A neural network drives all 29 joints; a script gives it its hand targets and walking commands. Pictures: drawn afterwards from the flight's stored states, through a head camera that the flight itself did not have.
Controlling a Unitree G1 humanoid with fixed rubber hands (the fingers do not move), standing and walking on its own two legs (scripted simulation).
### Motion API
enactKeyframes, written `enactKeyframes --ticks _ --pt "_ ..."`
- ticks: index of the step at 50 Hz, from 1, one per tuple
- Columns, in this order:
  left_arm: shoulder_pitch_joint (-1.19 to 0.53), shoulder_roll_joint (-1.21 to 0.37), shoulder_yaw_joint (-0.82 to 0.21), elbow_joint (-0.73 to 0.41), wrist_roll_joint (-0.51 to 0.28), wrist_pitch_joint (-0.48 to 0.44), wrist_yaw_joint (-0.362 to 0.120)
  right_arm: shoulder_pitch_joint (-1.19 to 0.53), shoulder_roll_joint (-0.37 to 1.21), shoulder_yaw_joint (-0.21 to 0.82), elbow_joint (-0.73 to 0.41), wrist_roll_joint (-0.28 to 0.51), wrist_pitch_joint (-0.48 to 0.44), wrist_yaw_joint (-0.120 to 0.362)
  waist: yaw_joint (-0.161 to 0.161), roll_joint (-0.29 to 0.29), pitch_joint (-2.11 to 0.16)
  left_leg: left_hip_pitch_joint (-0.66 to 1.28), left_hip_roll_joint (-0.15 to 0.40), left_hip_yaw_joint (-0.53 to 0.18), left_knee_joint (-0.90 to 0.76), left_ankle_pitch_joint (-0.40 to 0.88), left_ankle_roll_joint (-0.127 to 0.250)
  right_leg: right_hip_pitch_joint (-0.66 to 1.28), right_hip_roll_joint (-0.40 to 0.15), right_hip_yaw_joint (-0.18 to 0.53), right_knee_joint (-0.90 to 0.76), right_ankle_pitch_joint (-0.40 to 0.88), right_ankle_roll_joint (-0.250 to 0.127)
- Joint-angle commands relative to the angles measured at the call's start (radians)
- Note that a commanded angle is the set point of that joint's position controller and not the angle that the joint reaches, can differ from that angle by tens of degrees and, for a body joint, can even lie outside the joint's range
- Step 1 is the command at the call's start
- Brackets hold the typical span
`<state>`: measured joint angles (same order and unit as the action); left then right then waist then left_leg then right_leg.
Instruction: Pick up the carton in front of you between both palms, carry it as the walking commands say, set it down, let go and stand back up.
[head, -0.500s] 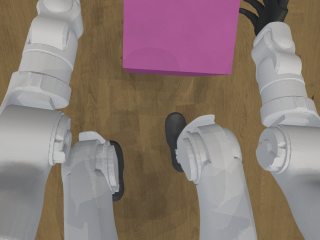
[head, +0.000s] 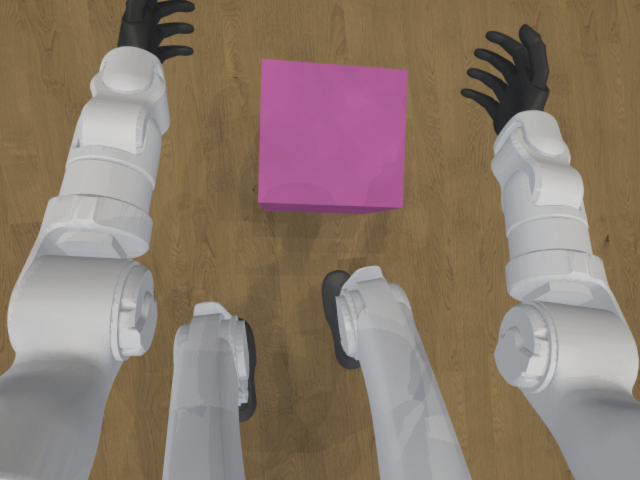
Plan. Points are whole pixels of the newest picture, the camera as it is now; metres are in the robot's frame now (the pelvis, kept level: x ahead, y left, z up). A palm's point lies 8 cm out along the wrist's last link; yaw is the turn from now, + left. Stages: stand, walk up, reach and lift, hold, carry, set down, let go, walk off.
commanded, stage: set down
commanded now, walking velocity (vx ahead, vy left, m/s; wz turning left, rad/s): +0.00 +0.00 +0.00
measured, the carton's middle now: (323, 152) +0.50 -0.12 -0.38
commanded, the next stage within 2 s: let go in 0.36 s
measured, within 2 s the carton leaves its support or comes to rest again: neither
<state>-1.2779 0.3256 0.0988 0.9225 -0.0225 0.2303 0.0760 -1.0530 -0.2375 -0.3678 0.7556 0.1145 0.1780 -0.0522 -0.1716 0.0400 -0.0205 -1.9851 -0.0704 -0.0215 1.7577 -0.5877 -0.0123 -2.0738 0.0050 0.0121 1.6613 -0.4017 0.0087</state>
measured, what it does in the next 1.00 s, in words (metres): rises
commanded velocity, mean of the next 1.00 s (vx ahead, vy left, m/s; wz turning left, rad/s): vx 0.00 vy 0.00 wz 0.00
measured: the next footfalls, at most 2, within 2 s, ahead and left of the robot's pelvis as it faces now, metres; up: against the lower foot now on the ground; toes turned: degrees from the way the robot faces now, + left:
none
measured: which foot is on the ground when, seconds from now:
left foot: down 0.00-1.00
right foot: down 0.00-1.00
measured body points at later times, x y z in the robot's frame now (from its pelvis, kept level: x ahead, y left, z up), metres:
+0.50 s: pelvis +0.03 -0.01 +0.14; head +0.31 -0.03 +0.48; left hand +0.57 +0.09 +0.03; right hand +0.46 -0.30 +0.03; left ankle +0.07 +0.12 -0.47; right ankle +0.13 -0.12 -0.47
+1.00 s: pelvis +0.09 -0.03 +0.24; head +0.24 -0.03 +0.67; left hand +0.40 +0.15 +0.14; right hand +0.32 -0.28 +0.15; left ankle +0.07 +0.12 -0.47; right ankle +0.13 -0.12 -0.47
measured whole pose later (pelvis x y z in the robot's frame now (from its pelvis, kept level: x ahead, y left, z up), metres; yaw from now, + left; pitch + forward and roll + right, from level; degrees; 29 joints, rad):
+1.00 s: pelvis +0.09 -0.03 +0.24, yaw -1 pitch +20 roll +1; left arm -0.18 0.13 0.14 0.58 0.08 0.03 0.05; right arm -0.03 -0.21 -0.07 0.47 0.03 0.02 0.09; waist -0.10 -0.02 -0.03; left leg -0.68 -0.01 -0.06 0.69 -0.36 -0.03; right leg -0.79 0.03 0.00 0.69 -0.25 -0.03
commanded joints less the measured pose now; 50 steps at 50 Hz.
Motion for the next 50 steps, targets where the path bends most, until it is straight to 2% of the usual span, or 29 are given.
enactKeyframes --ticks 1,16,21,24,28,33,36,40,50 --pt "-0.273 0.071 0.015 -0.153 0.014 -0.006 0.001 -0.160 -0.151 -0.017 -0.137 0.003 -0.007 0.014 -0.060 0.127 -1.139 0.518 -0.048 0.063 -0.254 0.228 -0.009 0.798 0.047 -0.108 -0.162 0.395 0.043" --pt "-0.143 0.037 0.063 -0.116 0.049 -0.031 -0.041 -0.064 -0.109 -0.048 -0.130 -0.058 -0.032 0.052 -0.048 0.078 -1.034 0.697 -0.033 0.027 -0.566 0.327 -0.016 1.003 0.045 -0.086 -0.459 0.475 0.044" --pt "-0.067 0.007 0.092 -0.091 0.084 -0.051 -0.045 -0.007 -0.083 -0.046 -0.105 -0.093 -0.053 0.069 -0.028 0.065 -1.008 0.758 -0.032 0.021 -0.659 0.354 -0.020 1.086 0.042 -0.072 -0.547 0.488 0.042" --pt "0.051 -0.038 0.113 -0.125 0.117 -0.061 -0.024 0.090 -0.080 -0.032 -0.126 -0.125 -0.064 0.092 -0.016 0.053 -1.055 0.835 -0.034 0.018 -0.716 0.420 -0.026 1.195 0.043 -0.066 -0.594 0.541 0.035" --pt "0.259 -0.121 0.131 -0.244 0.162 -0.072 0.024 0.264 -0.087 0.004 -0.188 -0.173 -0.075 0.132 0.000 0.034 -1.062 0.952 -0.037 0.016 -0.802 0.485 -0.039 1.345 0.044 -0.056 -0.665 0.586 0.018" --pt "0.464 -0.165 0.118 -0.424 0.160 -0.098 0.057 0.445 -0.105 0.081 -0.267 -0.182 -0.094 0.171 0.015 -0.007 -0.892 1.001 -0.030 0.019 -0.916 0.408 -0.042 1.520 0.037 -0.026 -0.768 0.551 -0.001" --pt "0.581 -0.167 0.101 -0.466 0.141 -0.122 0.050 0.546 -0.098 0.137 -0.287 -0.159 -0.109 0.180 0.021 -0.029 -0.770 1.013 -0.025 0.025 -0.973 0.330 -0.035 1.619 0.025 0.000 -0.827 0.504 -0.005" --pt "0.758 -0.157 0.081 -0.452 0.122 -0.160 0.023 0.713 -0.074 0.199 -0.287 -0.123 -0.134 0.179 0.039 -0.054 -0.640 1.039 -0.016 0.029 -1.034 0.284 -0.021 1.747 0.008 0.032 -0.893 0.492 -0.003" --pt "1.138 -0.106 0.051 -0.440 0.100 -0.232 -0.035 1.103 -0.044 0.299 -0.411 -0.076 -0.180 0.129 0.082 -0.104 -0.438 1.253 -0.005 0.019 -1.190 0.349 0.013 2.015 -0.017 0.082 -1.021 0.700 0.024"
